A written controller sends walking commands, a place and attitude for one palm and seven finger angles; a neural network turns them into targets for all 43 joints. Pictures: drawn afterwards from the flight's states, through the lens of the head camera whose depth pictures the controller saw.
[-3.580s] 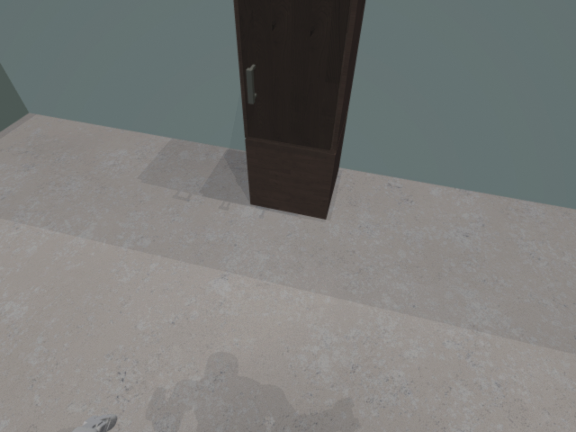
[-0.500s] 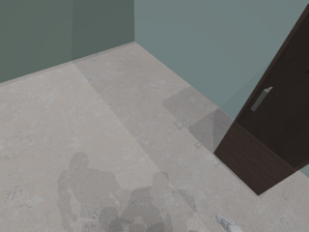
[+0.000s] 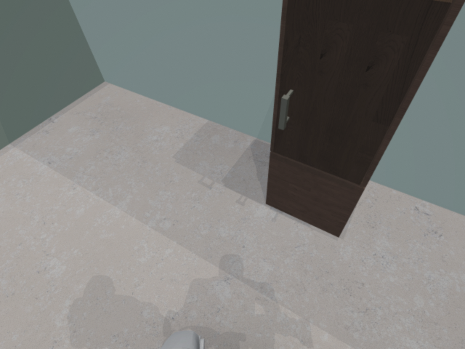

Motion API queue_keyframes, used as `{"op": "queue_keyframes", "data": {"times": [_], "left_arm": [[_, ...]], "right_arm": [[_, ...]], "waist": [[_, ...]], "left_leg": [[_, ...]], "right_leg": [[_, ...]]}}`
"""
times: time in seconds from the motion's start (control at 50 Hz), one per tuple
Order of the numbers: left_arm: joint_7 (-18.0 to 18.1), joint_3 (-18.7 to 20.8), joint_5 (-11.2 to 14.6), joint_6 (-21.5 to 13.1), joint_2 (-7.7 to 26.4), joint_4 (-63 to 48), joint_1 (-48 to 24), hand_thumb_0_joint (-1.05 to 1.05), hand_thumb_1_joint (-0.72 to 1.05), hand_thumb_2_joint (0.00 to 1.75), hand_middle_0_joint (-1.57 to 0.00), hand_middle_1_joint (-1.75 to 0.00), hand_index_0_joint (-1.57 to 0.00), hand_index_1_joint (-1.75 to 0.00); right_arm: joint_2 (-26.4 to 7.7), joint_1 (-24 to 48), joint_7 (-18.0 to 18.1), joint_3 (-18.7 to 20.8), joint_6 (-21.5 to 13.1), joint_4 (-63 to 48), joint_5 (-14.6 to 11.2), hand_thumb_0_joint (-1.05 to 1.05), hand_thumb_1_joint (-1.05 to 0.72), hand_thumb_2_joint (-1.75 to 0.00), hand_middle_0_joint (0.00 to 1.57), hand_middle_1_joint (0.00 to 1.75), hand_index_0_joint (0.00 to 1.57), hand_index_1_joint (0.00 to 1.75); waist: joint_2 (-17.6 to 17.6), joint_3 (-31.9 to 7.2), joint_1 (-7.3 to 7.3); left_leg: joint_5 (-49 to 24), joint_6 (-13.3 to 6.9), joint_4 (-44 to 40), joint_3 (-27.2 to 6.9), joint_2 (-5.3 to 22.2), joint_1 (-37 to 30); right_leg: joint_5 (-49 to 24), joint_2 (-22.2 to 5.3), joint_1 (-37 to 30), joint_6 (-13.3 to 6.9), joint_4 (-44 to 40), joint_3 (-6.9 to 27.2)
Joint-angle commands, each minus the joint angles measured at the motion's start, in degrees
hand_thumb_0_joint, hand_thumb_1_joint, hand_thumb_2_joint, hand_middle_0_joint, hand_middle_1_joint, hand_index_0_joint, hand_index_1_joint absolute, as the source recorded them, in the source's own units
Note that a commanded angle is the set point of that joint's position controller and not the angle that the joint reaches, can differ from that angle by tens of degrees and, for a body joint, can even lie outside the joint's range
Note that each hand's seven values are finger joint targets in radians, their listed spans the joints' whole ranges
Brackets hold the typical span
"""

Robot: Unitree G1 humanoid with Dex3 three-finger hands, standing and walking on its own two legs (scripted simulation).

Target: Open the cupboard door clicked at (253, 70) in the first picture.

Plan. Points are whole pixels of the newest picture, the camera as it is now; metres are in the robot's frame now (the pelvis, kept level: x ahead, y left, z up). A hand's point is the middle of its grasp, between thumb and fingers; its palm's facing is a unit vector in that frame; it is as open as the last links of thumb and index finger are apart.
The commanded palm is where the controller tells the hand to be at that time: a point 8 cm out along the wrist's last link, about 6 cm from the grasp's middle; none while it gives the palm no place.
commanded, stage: turn to face it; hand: left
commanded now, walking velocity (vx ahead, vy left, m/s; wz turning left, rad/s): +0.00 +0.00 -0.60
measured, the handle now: (286, 109) +0.82 -0.12 -0.11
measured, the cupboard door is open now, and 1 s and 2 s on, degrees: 0 0 0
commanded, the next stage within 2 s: take the last steps up to it in 0.66 s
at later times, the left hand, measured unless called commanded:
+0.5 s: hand out of the picture +0.11 +0.26 -0.17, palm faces -0.20 -0.96 -0.21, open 7.4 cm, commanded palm none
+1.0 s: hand out of the picture +0.12 +0.16 -0.15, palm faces -0.38 -0.89 -0.23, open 7.3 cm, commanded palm none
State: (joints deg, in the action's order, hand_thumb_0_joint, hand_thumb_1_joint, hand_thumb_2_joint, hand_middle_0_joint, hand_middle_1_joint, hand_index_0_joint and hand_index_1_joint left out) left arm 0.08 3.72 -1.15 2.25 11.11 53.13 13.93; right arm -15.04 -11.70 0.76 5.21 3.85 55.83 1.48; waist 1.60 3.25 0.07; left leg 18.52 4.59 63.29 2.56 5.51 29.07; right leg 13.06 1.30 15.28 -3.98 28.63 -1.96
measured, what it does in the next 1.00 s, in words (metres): steps on the spot, turning right: left foot, then right foot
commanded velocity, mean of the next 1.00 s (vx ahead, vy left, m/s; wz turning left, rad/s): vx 0.08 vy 0.01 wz -0.33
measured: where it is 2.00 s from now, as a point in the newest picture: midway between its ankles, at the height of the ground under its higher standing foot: (258, 341)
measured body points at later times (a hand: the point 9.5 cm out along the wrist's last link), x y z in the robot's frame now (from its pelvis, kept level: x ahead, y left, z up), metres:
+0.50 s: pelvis -0.02 +0.07 +0.00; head +0.01 +0.10 +0.45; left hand +0.12 +0.31 -0.15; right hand +0.01 -0.19 -0.12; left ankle +0.00 +0.16 -0.74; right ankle -0.04 -0.07 -0.66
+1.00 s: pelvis -0.02 +0.03 +0.00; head -0.03 +0.01 +0.45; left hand +0.14 +0.21 -0.13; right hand -0.15 -0.19 -0.16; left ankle +0.03 +0.15 -0.67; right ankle -0.10 -0.04 -0.74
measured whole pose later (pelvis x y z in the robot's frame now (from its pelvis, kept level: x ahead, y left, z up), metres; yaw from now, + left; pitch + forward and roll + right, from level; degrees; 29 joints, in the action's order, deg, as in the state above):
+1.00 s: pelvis -0.02 +0.03 +0.00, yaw -25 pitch -1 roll +1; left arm 0.6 2.4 -1.1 -0.8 8.8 56.5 13.1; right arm -12.8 -19.1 -0.1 3.3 2.3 61.1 2.0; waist 2.6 0.7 1.6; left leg 21.1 2.3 58.6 4.5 5.5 25.2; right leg 17.2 0.0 6.9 -2.2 25.3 -4.3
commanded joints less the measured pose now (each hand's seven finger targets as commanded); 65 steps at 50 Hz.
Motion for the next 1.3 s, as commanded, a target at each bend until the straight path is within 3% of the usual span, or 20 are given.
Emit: {"op": "queue_keyframes", "data": {"times": [0.0, 0.16, 0.24, 0.28, 0.3, 0.34, 0.36, 0.4, 0.46, 0.7, 0.74, 0.78, 0.8, 0.82, 0.84, 0.88, 0.94, 1.2, 1.24, 1.28], "left_arm": [[0.61, 2.61, 0.34, -1.88, 11.02, -3.26, 0.87, 0.0, 0.9, 0.9, -0.2, -0.3, -0.2, -0.3], [0.33, 3.46, -0.07, -1.05, 13.07, -3.18, 0.7, 0.0, 0.9, 0.9, -0.2, -0.3, -0.2, -0.3], [0.39, 3.69, -0.22, -0.46, 13.7, -4.28, -2.56, 0.0, 0.9, 0.9, -0.2, -0.3, -0.2, -0.3], [0.26, 3.6, 0.13, -0.1, 13.42, -4.59, -4.49, 0.0, 0.9, 0.9, -0.2, -0.3, -0.2, -0.3], [0.22, 3.27, 0.49, -0.04, 12.08, -5.02, -5.39, 0.0, 0.9, 0.9, -0.2, -0.3, -0.2, -0.3], [-0.64, 2.37, 0.75, 0.05, 7.72, -6.96, -4.87, 0.0, 0.9, 0.9, -0.2, -0.3, -0.2, -0.3], [-0.74, 2.89, -0.09, 0.28, 9.92, -6.56, -6.2, 0.0, 0.9, 0.9, -0.2, -0.3, -0.2, -0.3], [-1.24, 3.73, -0.62, 1.03, 10.33, -4.04, -2.96, 0.0, 0.9, 0.9, -0.2, -0.3, -0.2, -0.3], [-1.64, 2.78, -0.36, 1.23, 8.01, -3.41, -2.63, 0.0, 0.9, 0.9, -0.2, -0.3, -0.2, -0.3], [-0.95, 0.34, 0.16, 0.8, 4.52, -3.96, -8.49, 0.0, 0.9, 0.9, -0.2, -0.3, -0.2, -0.3], [-0.69, 0.32, 0.26, 0.29, 4.36, -3.19, -6.6, 0.0, 0.9, 0.9, -0.2, -0.3, -0.2, -0.3], [-0.6, 0.62, -0.02, -0.73, 5.42, -0.98, -1.05, 0.0, 0.9, 0.9, -0.2, -0.3, -0.2, -0.3], [-0.15, 1.12, -0.48, -1.67, 9.32, 0.31, 2.01, 0.0, 0.9, 0.9, -0.2, -0.3, -0.2, -0.3], [0.46, 2.12, -0.43, -2.24, 14.53, 1.68, 5.89, 0.0, 0.9, 0.9, -0.2, -0.3, -0.2, -0.3], [0.91, 1.75, 0.24, -2.12, 14.17, 2.06, 7.9, 0.0, 0.9, 0.9, -0.2, -0.3, -0.2, -0.3], [1.14, 1.43, 0.17, -2.91, 10.64, 2.19, 3.62, 0.0, 0.9, 0.9, -0.2, -0.3, -0.2, -0.3], [0.98, 0.06, 0.24, -4.27, 6.75, 2.25, 1.01, 0.0, 0.9, 0.9, -0.2, -0.3, -0.2, -0.3], [1.03, 0.34, -0.62, -6.09, 7.82, 8.63, 10.09, 0.0, 0.9, 0.9, -0.2, -0.3, -0.2, -0.3], [1.0, 0.49, -0.56, -5.91, 7.93, 9.13, 9.73, 0.0, 0.9, 0.9, -0.2, -0.3, -0.2, -0.3], [0.83, 0.43, -0.1, -5.69, 6.98, 9.39, 8.9, 0.0, 0.9, 0.9, -0.2, -0.3, -0.2, -0.3]], "right_arm": [[-2.98, 2.45, 0.23, 0.02, -1.89, -4.83, -0.14, 0.0, -0.9, -0.9, 0.2, 0.3, 0.2, 0.3], [-2.97, 4.61, 0.88, -0.51, -2.34, -6.83, -0.81, 0.0, -0.9, -0.9, 0.2, 0.3, 0.2, 0.3], [-2.76, 1.46, 1.14, -0.69, -2.91, -6.91, -1.39, 0.0, -0.9, -0.9, 0.2, 0.3, 0.2, 0.3], [-2.72, -2.58, 1.53, -0.72, -3.46, -5.78, -1.58, 0.0, -0.9, -0.9, 0.2, 0.3, 0.2, 0.3], [-3.82, -5.03, 1.79, -0.64, -3.94, -5.0, -1.65, 0.0, -0.9, -0.9, 0.2, 0.3, 0.2, 0.3], [-11.8, -2.73, 1.89, 0.67, -3.97, -7.11, -0.75, 0.0, -0.9, -0.9, 0.2, 0.3, 0.2, 0.3], [-11.07, -1.11, 1.73, 0.18, -3.63, -8.34, -0.35, 0.0, -0.9, -0.9, 0.2, 0.3, 0.2, 0.3], [-5.74, 5.27, 2.02, -1.26, -4.04, -9.33, -0.41, 0.0, -0.9, -0.9, 0.2, 0.3, 0.2, 0.3], [-5.2, 2.18, 1.96, -1.31, -4.46, -8.37, -0.14, 0.0, -0.9, -0.9, 0.2, 0.3, 0.2, 0.3], [-6.93, -7.17, 1.19, 0.08, -4.0, -2.38, 0.07, 0.0, -0.9, -0.9, 0.2, 0.3, 0.2, 0.3], [-7.07, -7.01, 1.08, 0.05, -3.93, -1.66, 0.02, 0.0, -0.9, -0.9, 0.2, 0.3, 0.2, 0.3], [-6.18, -6.47, 0.77, -0.25, -3.85, -1.17, -0.31, 0.0, -0.9, -0.9, 0.2, 0.3, 0.2, 0.3], [-3.24, -7.29, 0.32, -0.89, -3.95, -1.3, -0.96, 0.0, -0.9, -0.9, 0.2, 0.3, 0.2, 0.3], [1.02, -3.3, 0.1, -2.34, -4.07, -3.67, -0.79, 0.0, -0.9, -0.9, 0.2, 0.3, 0.2, 0.3], [-2.0, -0.03, 0.22, -1.93, -3.49, -4.46, -0.22, 0.0, -0.9, -0.9, 0.2, 0.3, 0.2, 0.3], [-1.83, -0.17, -0.62, -1.45, -3.47, -2.51, 0.13, 0.0, -0.9, -0.9, 0.2, 0.3, 0.2, 0.3], [-0.45, -4.75, -1.41, -1.34, -3.77, 1.04, 0.53, 0.0, -0.9, -0.9, 0.2, 0.3, 0.2, 0.3], [1.78, 4.09, -2.82, -1.67, -5.47, -2.03, -0.45, 0.0, -0.9, -0.9, 0.2, 0.3, 0.2, 0.3], [1.63, 1.81, -2.66, -1.76, -5.97, -1.35, -0.47, 0.0, -0.9, -0.9, 0.2, 0.3, 0.2, 0.3], [-0.44, -9.02, -1.67, -1.35, -6.85, 2.4, -0.08, 0.0, -0.9, -0.9, 0.2, 0.3, 0.2, 0.3]], "waist": [[-6.58, -4.69, -1.4], [-8.61, -5.67, -2.68], [-10.59, -7.5, -1.14], [-9.97, -8.88, 0.74], [-7.2, -9.79, 1.99], [16.3, -5.88, 1.52], [10.08, -3.27, 1.89], [7.06, -1.03, -1.78], [5.08, -0.85, -1.15], [10.15, -3.7, 3.07], [9.23, -4.77, 1.91], [5.19, -8.19, -0.72], [-4.42, -10.56, -1.95], [-19.65, -7.74, -4.46], [-13.81, -5.96, -5.96], [-13.32, 0.59, -3.49], [-7.94, 3.34, 0.05], [-9.67, 4.9, -2.44], [-8.87, 4.06, -1.07], [-3.86, -0.38, 3.81]], "left_leg": [[0.57, 1.12, -3.01, -2.72, 0.32, 4.76], [6.31, 0.08, -14.81, -3.01, -2.5, -1.42], [6.64, -1.44, -24.4, -3.29, -4.2, -8.31], [0.23, -2.18, -35.53, -2.2, -5.18, -16.79], [-4.15, -2.77, -42.36, -2.83, -2.91, -24.7], [-5.19, -10.29, -51.94, -24.69, 19.54, -28.77], [-7.31, -13.62, -51.04, -23.3, 21.65, -21.06], [-11.67, -12.04, -49.68, -13.47, 14.63, -16.01], [-22.41, -11.12, -46.59, -5.15, 9.64, -20.7], [-33.96, -13.3, -41.39, -2.46, 13.37, -25.63], [-33.16, -12.26, -39.35, -2.01, 13.21, -24.06], [-18.06, -8.38, -33.92, 1.01, 10.4, -19.31], [-4.88, -5.2, -24.82, 5.02, 6.78, -9.14], [18.35, -2.03, -12.03, 7.7, -0.74, 6.64], [17.9, -2.62, -6.56, 0.45, 0.36, 7.16], [9.35, -3.04, -2.02, -0.95, 1.44, 9.11], [-0.28, -1.82, -3.1, 0.25, 1.95, 5.61], [-1.97, -3.18, -22.67, 2.43, 0.63, 1.37], [-2.38, -3.92, -27.65, 4.24, -1.12, -4.97], [-6.63, -4.89, -35.32, 5.92, -3.74, -22.52]], "right_leg": [[-10.39, -14.22, -8.59, -4.66, -11.79, 17.96], [-12.55, -13.56, -7.81, -7.38, -10.56, 25.98], [-13.15, -12.21, -5.21, -6.39, -9.08, 28.34], [-13.13, -9.58, -1.92, -3.36, -6.3, 27.17], [-9.5, -6.62, 3.38, -0.66, -2.91, 24.11], [18.46, 4.06, 21.54, 5.84, 18.82, 7.82], [18.2, 0.67, 19.34, 6.56, 28.37, 7.53], [11.59, -0.53, 17.43, 7.44, 37.3, 7.05], [8.26, -1.05, 18.77, 8.34, 40.37, 4.43], [12.96, -2.79, 7.19, 6.87, 15.06, -2.18], [9.35, -2.37, 2.57, 5.89, 7.97, -2.41], [-0.47, -2.84, -9.14, 4.86, -5.67, -2.6], [-0.96, -11.48, -20.43, 2.09, -10.69, 6.91], [-7.12, -23.79, -24.35, -3.82, -13.67, 24.56], [-2.12, -25.37, -18.07, -7.85, -14.79, 24.03], [11.01, -20.73, -12.03, -7.22, -18.56, 21.79], [4.53, -16.22, -7.35, -4.38, -18.53, 11.53], [-5.53, -18.49, -11.1, -4.92, -16.59, 8.77], [-8.3, -17.27, -9.7, -3.89, -13.32, 7.05], [-14.82, -12.44, -3.57, -1.31, 1.13, 1.73]]}}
